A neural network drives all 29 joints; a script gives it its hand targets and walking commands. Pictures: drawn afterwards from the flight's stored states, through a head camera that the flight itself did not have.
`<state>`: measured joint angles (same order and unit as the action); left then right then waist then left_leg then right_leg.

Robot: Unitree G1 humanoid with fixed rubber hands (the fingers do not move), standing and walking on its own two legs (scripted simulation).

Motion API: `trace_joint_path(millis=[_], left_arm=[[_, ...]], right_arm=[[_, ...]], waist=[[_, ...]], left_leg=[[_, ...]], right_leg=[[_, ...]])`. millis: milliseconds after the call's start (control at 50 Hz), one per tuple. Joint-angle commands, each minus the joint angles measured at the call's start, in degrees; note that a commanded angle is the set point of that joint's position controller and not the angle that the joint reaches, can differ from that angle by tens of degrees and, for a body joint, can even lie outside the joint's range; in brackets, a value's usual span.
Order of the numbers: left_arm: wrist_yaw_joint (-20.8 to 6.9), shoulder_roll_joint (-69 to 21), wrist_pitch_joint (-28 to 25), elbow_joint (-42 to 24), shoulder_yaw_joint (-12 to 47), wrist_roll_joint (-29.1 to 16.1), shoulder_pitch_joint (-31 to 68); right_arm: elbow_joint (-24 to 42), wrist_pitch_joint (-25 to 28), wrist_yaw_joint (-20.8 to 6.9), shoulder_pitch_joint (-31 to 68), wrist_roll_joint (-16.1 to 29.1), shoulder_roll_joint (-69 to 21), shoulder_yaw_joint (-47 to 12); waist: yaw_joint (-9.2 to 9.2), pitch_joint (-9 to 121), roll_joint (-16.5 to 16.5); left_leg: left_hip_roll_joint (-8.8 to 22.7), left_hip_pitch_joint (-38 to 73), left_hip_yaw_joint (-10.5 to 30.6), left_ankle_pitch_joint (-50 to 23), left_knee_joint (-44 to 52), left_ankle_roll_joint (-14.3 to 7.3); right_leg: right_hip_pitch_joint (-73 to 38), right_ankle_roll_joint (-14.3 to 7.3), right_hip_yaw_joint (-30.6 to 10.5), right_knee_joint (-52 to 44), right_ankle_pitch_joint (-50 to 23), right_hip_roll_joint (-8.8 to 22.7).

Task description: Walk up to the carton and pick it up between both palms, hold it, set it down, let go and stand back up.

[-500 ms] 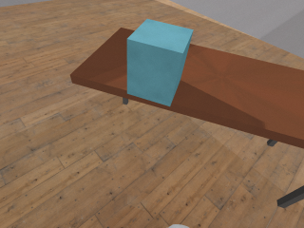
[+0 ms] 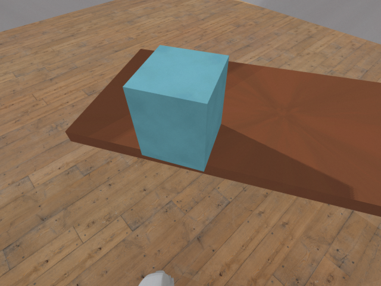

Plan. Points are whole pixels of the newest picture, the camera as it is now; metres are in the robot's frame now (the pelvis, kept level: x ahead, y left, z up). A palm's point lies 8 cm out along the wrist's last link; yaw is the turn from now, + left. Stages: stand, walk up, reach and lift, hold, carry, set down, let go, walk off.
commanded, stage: walk up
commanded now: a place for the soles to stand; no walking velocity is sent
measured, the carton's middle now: (182, 109) +0.58 +0.04 +0.04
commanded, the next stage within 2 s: none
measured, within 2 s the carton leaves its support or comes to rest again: neither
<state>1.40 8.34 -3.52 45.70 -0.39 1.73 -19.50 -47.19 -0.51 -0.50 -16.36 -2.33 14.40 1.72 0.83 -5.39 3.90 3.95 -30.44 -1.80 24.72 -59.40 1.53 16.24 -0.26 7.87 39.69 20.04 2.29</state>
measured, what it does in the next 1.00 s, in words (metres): steps on the spot: left foot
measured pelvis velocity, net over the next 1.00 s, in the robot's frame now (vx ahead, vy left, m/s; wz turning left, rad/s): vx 0.05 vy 0.05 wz -0.11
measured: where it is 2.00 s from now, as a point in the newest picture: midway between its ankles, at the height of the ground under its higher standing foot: outside the picture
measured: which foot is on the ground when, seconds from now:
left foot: up 0.00-0.06, down 0.08-0.86, up 0.88-1.00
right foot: down 0.00-1.00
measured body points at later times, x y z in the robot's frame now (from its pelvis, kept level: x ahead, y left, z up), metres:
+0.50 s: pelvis +0.04 +0.01 +0.01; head +0.06 +0.01 +0.46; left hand +0.13 +0.24 -0.12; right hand +0.17 -0.21 -0.12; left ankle +0.11 +0.12 -0.71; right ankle +0.02 -0.11 -0.71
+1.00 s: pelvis +0.05 +0.05 +0.01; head +0.08 +0.04 +0.46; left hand +0.06 +0.30 -0.13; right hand +0.10 -0.23 -0.13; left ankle +0.13 +0.18 -0.68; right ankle +0.02 -0.11 -0.71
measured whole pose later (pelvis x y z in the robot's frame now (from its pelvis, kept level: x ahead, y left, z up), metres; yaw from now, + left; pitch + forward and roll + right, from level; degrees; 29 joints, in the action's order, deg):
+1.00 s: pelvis +0.05 +0.05 +0.01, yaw -6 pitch -2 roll -2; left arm 4.5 9.4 -2.3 56.3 -1.9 2.8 -22.7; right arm -51.6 -3.5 -2.6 -11.7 -4.4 17.6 1.1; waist 0.6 -5.0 4.7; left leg 5.5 -28.4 0.0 21.8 -52.6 4.3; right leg 10.8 3.0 -3.8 32.1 19.6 0.1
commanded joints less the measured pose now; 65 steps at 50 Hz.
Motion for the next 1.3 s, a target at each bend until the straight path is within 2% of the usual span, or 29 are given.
trace_joint_path(millis=[0, 60, 80, 100, 120, 160, 220, 260, 280, 340, 380, 440, 580, 600, 620, 800, 820, 840, 860, 900, 980, 1040, 1080, 1100, 1120, 1140, 1200, 1260, 1280], left_arm=[[0.2, 11.9, -1.4, -5.0, -2.9, 0.5, 4.9], [-0.8, 11.9, 0.6, -5.1, -1.8, -0.4, 4.7], [-1.0, 9.1, 1.1, -4.8, -0.7, -1.4, 0.9], [-0.6, 7.3, 2.7, -3.9, 0.0, -2.6, -4.3], [0.3, 7.5, 4.2, -3.8, -0.4, -1.6, -3.4], [0.5, 7.3, 4.9, -4.6, -0.3, -1.4, 2.2], [0.2, 7.6, 2.7, -2.2, -0.5, -1.9, -3.9], [-0.4, 12.1, 1.6, -2.6, -1.5, -1.7, 0.4], [-0.8, 13.0, 1.6, -2.2, -1.8, -1.9, 4.6], [-1.0, 10.0, 1.5, -1.8, -0.6, -2.4, 4.0], [-1.2, 10.9, 1.2, -1.2, -0.5, -2.3, 4.2], [-1.1, 9.9, 1.2, -0.6, -0.4, -2.2, 4.1], [-1.0, 9.6, 1.6, 2.1, -0.2, -2.4, 4.2], [-1.0, 10.1, 1.6, 2.6, -0.3, -2.1, 4.9], [-1.1, 9.7, 1.5, 4.1, 0.1, -1.7, 4.9], [-0.8, 10.6, 1.5, 9.0, 0.9, -1.9, 4.7], [0.6, 13.5, 0.9, 9.2, -1.9, 0.2, -10.3], [2.1, 19.6, 1.3, 10.5, -4.1, 0.6, -8.9], [3.6, 19.9, 1.5, 10.3, -5.1, 0.9, -8.8], [4.9, 16.9, 0.6, 7.8, -4.8, 0.9, -3.4], [3.7, 15.9, -1.3, 3.8, -5.8, 1.6, 0.0], [3.0, 16.6, -0.5, 1.6, -6.3, 2.4, 0.4], [2.3, 13.7, 1.2, 0.3, -4.8, 2.8, 1.2], [1.7, 7.9, 1.6, -0.6, -2.8, 1.5, -3.0], [2.4, 7.5, 1.9, -1.9, -2.9, -0.1, -3.2], [2.8, 8.3, 2.0, -2.4, -2.9, -0.6, -3.5], [2.8, 8.9, 1.8, -1.8, -2.9, -0.6, -5.2], [2.0, 7.1, 0.8, -1.0, -3.3, -0.8, -12.3], [1.8, 7.5, 0.4, -1.3, -3.8, -0.4, -14.8]], right_arm=[[2.7, 1.6, 0.2, -4.2, 0.6, -0.1, 0.5], [2.6, 2.4, 0.3, -5.2, 0.9, 3.1, 1.9], [3.3, 2.6, 0.6, -5.2, 0.5, 6.3, 3.1], [5.4, 2.1, 0.9, -0.9, 1.9, 9.1, 3.3], [6.0, 1.3, 1.2, 0.7, 3.4, 8.9, 3.4], [6.1, 0.2, 2.0, 5.2, 3.5, 6.7, 2.5], [6.1, -0.6, 1.4, 11.9, 1.5, 4.2, 0.6], [5.4, -0.3, 0.5, 9.4, 2.0, 2.1, 0.1], [4.2, -0.3, 0.7, 8.5, 1.8, 2.0, 0.0], [1.5, 0.2, 0.3, 11.1, 2.2, 3.4, 0.0], [0.7, 0.7, 0.3, 10.4, 1.8, 4.2, 0.4], [-1.0, 0.9, 0.4, 11.1, 2.0, 3.5, -0.6], [-4.1, 0.3, 0.3, 10.0, 2.4, 4.1, -0.7], [-4.6, 0.3, 0.3, 9.3, 2.4, 3.5, -0.8], [-6.1, 0.6, 0.2, 9.4, 2.3, 5.0, -0.9], [-10.7, 0.9, 0.6, 6.4, 2.7, 6.3, -1.7], [-4.7, -0.2, -0.9, 10.8, -3.1, 12.3, 0.6], [-2.0, -1.0, -1.8, 13.8, -3.2, 8.1, 0.1], [0.0, -1.6, -2.1, 13.9, -3.2, 6.6, -0.4], [1.5, -1.7, -1.9, 11.1, -1.9, 6.8, -0.1], [3.9, -1.3, -2.5, 10.6, -1.9, 5.7, -0.1], [4.6, -1.5, -3.1, 8.3, -1.1, 5.4, 0.6], [2.4, -1.4, -3.2, -2.2, -0.8, 7.6, 2.3], [3.2, -0.9, -2.7, -5.8, -1.3, 13.2, 3.4], [3.8, -1.2, -2.0, -4.7, -0.1, 15.5, 3.8], [4.5, -1.3, -1.2, -2.3, 0.6, 14.5, 3.3], [5.4, -1.2, 0.2, 3.9, 0.0, 11.3, 1.8], [5.4, -2.0, -0.2, 10.6, -1.0, 9.9, -0.1], [4.5, -2.6, -0.2, 11.8, -1.2, 8.7, -1.2]], waist=[[-1.90, 5.0, -12.5], [-3.97, 7.8, -7.0], [-3.59, 12.3, 1.9], [-1.32, 16.3, 9.4], [-2.05, 13.9, 8.2], [-2.01, 6.5, 5.0], [2.28, 9.8, 5.0], [-0.73, 9.8, -3.3], [-2.22, 7.9, -5.4], [-0.29, 7.4, -4.4], [-0.54, 10.3, -7.0], [-0.40, 9.4, -4.8], [-1.07, 2.9, -5.7], [-1.16, 1.2, -7.3], [-1.23, 2.4, -1.2], [-1.01, 4.0, -3.3], [3.79, 5.6, 2.0], [4.07, -2.3, -6.9], [4.41, -6.0, -10.4], [0.30, -4.2, -9.5], [0.55, -0.7, -12.9], [-0.43, 0.4, -13.6], [-5.51, 3.1, -7.1], [-7.51, 5.6, 10.2], [-7.61, 7.6, 15.5], [-6.57, 5.1, 10.0], [-3.69, 1.7, 5.4], [2.09, 4.8, 4.0], [4.38, 5.5, 0.2]], left_leg=[[0.1, 10.9, -0.4, -10.6, 12.7, -1.4], [-1.7, 26.3, -1.3, -35.3, 25.7, -4.2], [6.0, 30.7, 6.0, -46.7, 25.0, -6.4], [18.5, 22.9, 22.3, -48.5, 32.0, -15.1], [18.9, 17.5, 26.3, -32.8, 36.5, -19.1], [16.2, 12.8, 22.2, -22.8, 39.1, -17.3], [8.4, 11.6, 9.4, -27.9, 29.8, -9.8], [3.3, 14.6, 5.0, -21.8, 27.1, -6.1], [1.7, 21.3, 3.4, -21.3, 26.5, -5.0], [4.3, 20.6, 5.0, -27.6, 27.7, -6.3], [4.6, 22.1, 4.8, -29.0, 28.5, -6.4], [4.2, 21.8, 4.1, -28.6, 30.4, -5.7], [4.2, 17.9, 5.2, -13.4, 35.6, -5.5], [4.0, 18.8, 4.7, -13.3, 35.7, -5.2], [4.3, 18.6, 4.9, -14.5, 36.8, -4.8], [4.7, 19.5, 5.3, -12.2, 39.1, -4.7], [-0.1, 13.0, -2.5, 9.5, 26.2, -2.4], [-3.9, -5.8, -3.8, 8.4, 17.8, 0.5], [1.2, -16.3, 2.2, 4.5, 9.1, 1.5], [5.3, -17.2, 7.5, -2.7, 4.1, 2.5], [5.6, -6.9, 5.4, -2.2, 7.0, 3.1], [2.6, 5.5, 1.5, -4.3, 13.9, 0.6], [-2.1, 26.5, -4.0, -9.1, 24.0, -1.6], [8.6, 30.1, 13.9, 0.3, 37.7, -4.6], [18.8, 26.3, 30.0, 6.7, 45.4, -11.1], [20.0, 22.1, 31.7, 10.1, 46.4, -14.1], [18.3, 16.4, 21.6, 5.0, 41.0, -16.5], [13.6, 4.0, 7.6, -1.2, 34.3, -12.4], [11.3, -3.1, 3.3, 3.3, 27.9, -8.9]], right_leg=[[2.0, -11.3, -8.3, -10.4, -43.5, 14.7], [9.3, -5.1, -4.0, 1.4, -30.0, 9.7], [10.3, -2.3, -2.8, 7.9, -17.6, 7.2], [3.8, 0.0, -2.4, 16.3, 7.6, 0.2], [2.4, -0.4, -5.4, 18.4, 22.0, -0.3], [5.8, -0.4, -7.4, 15.5, 20.4, 0.5], [-4.4, -1.7, -8.2, -6.1, -6.1, 4.0], [-0.6, -4.3, -18.1, -12.5, -8.8, 8.7], [6.5, -5.3, -17.5, -12.6, -8.1, 9.1], [2.3, -2.4, -13.5, -13.1, -12.5, 5.9], [0.2, -3.0, -13.0, -12.4, -15.3, 6.1], [-1.2, -2.9, -13.2, -13.0, -16.8, 5.8], [1.7, -3.6, -13.3, -17.6, -4.3, 5.3], [3.5, -3.8, -13.8, -18.3, -3.3, 5.7], [1.4, -3.1, -12.5, -17.0, -4.9, 5.1], [-1.1, -2.6, -12.0, -17.9, -4.4, 4.4], [-5.6, -8.4, -23.0, -21.4, 14.5, 8.9], [-10.6, -13.7, -36.0, -27.5, 25.4, 16.6], [-13.3, -15.7, -42.9, -29.0, 26.7, 22.3], [-12.2, -13.3, -40.5, -26.5, 18.1, 21.3], [-6.1, -11.4, -31.0, -21.4, 6.0, 15.5], [2.6, -9.2, -28.0, -15.3, 1.4, 12.6], [16.0, -5.3, -21.4, -4.0, 0.6, 5.9], [22.2, -1.5, -12.4, 11.9, 8.9, -4.1], [23.1, 0.1, -8.4, 24.3, 23.6, -7.1], [22.7, -0.8, -12.1, 31.7, 23.0, -3.7], [19.7, -0.7, -11.2, 27.9, 17.8, 1.1], [-4.2, -2.4, -5.0, 3.7, 3.9, -0.7], [-13.6, -3.1, -8.6, -4.5, -3.8, -1.0]])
